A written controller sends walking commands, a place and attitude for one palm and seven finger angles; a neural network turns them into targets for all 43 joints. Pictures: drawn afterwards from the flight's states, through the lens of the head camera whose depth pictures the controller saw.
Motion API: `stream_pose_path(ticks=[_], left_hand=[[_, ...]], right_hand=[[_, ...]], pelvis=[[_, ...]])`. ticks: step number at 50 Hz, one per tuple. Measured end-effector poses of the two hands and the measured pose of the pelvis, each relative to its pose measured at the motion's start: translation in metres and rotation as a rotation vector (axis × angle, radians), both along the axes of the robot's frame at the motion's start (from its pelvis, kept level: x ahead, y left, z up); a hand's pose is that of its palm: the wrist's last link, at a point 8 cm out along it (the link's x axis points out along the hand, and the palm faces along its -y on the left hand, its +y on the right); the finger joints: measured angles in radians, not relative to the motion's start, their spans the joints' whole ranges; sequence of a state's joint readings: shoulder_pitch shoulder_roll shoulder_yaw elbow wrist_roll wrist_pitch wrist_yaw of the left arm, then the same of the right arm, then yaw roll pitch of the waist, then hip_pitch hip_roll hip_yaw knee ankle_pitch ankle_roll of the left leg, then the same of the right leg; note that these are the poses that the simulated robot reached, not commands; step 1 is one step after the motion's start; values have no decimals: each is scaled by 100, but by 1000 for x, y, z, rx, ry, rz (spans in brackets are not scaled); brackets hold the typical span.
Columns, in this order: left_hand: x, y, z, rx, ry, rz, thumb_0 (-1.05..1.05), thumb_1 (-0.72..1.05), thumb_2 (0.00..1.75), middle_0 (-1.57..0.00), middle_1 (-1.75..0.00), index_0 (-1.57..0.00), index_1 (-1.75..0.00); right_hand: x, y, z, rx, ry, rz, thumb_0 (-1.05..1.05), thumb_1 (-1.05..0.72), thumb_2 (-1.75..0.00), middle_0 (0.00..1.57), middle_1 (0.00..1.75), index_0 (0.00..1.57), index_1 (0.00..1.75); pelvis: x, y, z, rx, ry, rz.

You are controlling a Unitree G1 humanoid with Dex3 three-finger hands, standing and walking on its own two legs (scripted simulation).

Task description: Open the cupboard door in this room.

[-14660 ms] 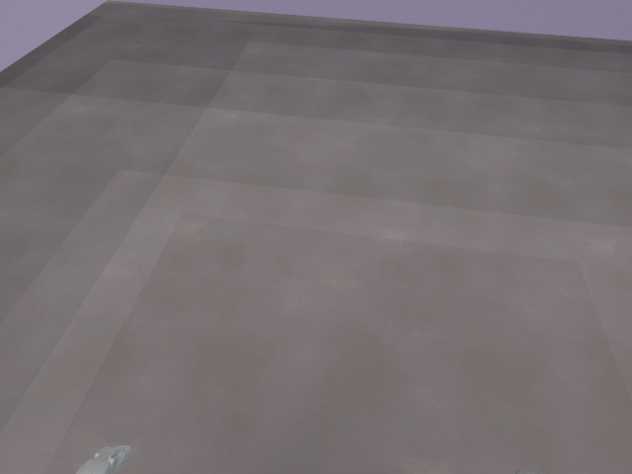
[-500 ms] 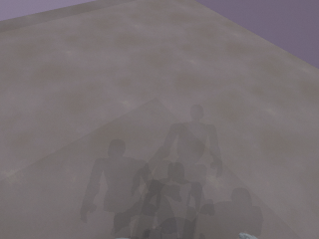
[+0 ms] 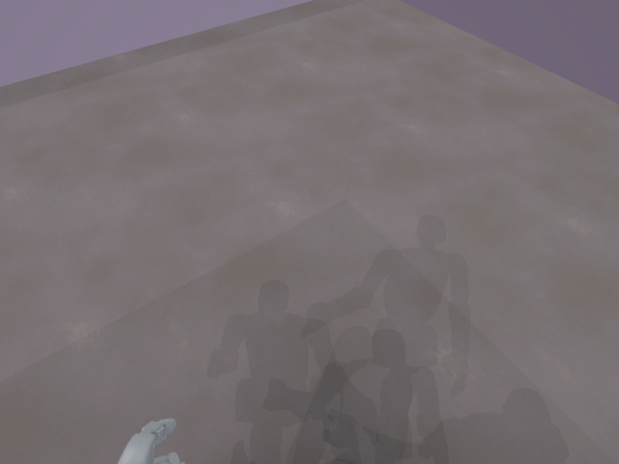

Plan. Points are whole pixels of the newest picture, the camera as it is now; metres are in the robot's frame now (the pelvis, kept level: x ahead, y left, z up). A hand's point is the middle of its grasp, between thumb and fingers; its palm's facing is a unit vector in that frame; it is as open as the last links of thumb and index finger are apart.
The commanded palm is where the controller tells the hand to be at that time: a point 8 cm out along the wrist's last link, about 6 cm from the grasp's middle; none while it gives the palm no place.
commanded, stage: turn or walk to find it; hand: left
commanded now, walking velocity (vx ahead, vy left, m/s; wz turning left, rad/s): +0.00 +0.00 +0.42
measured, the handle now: out of the picture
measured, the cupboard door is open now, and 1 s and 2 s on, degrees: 0 0 0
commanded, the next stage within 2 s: none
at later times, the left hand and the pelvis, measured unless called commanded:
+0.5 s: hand out of the picture -0.07 +0.17 -0.16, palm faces +0.30 -0.92 -0.26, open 7.4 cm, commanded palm none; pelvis -0.04 -0.03 +0.00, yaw +15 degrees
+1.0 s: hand out of the picture -0.09 +0.23 -0.16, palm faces +0.44 -0.87 -0.24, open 7.4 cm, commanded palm none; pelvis -0.09 +0.00 +0.00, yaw +25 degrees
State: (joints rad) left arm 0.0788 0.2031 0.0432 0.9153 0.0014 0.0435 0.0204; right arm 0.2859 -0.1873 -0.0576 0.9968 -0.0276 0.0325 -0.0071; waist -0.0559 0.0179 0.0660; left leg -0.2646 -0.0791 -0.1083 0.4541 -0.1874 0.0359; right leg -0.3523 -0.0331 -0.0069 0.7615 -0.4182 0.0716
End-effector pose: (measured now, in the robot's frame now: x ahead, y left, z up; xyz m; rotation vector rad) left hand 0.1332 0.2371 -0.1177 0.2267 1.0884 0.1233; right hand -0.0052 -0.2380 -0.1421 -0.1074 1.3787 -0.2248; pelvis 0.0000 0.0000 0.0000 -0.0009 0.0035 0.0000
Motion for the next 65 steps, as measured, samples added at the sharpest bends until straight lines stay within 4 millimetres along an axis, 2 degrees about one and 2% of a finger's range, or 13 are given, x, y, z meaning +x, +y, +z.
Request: stream_pose_path(ticks=[3,6,12,18,24,30,33,39,45,51,57,60,65], left_hand=[[-8,-16,2,15,-35,14,1,90,90,-20,-29,-20,-30],[-30,-30,6,28,-27,35,1,90,90,-20,-29,-20,-30],[-87,-40,12,32,38,143,1,90,90,-21,-29,-20,-30],[-144,-41,6,20,93,259,1,90,90,-21,-29,-20,-30],[-208,-31,-8,-6,184,363,1,90,90,-21,-29,-20,-30],[-272,-7,-35,-51,267,460,1,90,90,-21,-29,-20,-30],[-292,5,-41,-63,308,489,1,90,90,-21,-29,-20,-30],[-289,23,-30,-76,246,514,1,91,90,-20,-29,-20,-30],[-269,33,-21,-54,155,512,1,90,90,-20,-29,-20,-30],[-243,28,-10,-22,83,500,1,90,90,-20,-29,-20,-30],[-222,5,1,18,2,499,1,90,90,-20,-29,-20,-30],[-227,-14,4,42,-13,510,1,90,90,-20,-29,-20,-30],[-259,-45,13,35,24,585,1,90,90,-21,-29,-20,-30]], right_hand=[[-10,-17,-13,21,22,7,1,-90,-90,21,30,20,30],[-10,-34,-18,31,29,25,1,-90,-90,21,30,20,30],[7,-58,-12,27,10,101,1,-91,-90,20,30,20,30],[31,-63,-9,6,11,201,1,-91,-90,20,30,20,30],[71,-40,-1,-17,-41,321,1,-91,-90,20,30,20,30],[116,11,9,-44,-184,447,1,-91,-90,20,30,20,30],[123,37,20,-42,-240,489,1,-91,-90,20,30,20,30],[113,62,33,-37,-242,534,0,-90,-90,21,30,20,30],[89,62,27,-17,-196,531,0,-90,-90,21,30,20,30],[55,37,13,-5,-107,506,1,-90,-90,21,30,20,30],[30,-3,-8,12,0,501,1,-90,-90,21,30,20,30],[30,-22,-19,24,26,505,1,-90,-90,21,30,20,30],[43,-37,-15,28,31,553,1,-91,-90,20,30,20,30]], pelvis=[[-7,-17,-7,21,5,23],[-14,-29,-6,21,-9,54],[-22,-43,3,44,-23,123],[-29,-45,3,43,-20,191],[-41,-35,0,33,-11,249],[-59,-9,-13,1,-11,305],[-66,0,-11,5,-24,312],[-76,12,2,-26,-31,362],[-84,11,5,-19,-22,399],[-88,-3,3,-10,-10,445],[-90,-31,-4,8,8,495],[-91,-46,-8,15,-1,519],[-91,-60,1,45,-12,576]])
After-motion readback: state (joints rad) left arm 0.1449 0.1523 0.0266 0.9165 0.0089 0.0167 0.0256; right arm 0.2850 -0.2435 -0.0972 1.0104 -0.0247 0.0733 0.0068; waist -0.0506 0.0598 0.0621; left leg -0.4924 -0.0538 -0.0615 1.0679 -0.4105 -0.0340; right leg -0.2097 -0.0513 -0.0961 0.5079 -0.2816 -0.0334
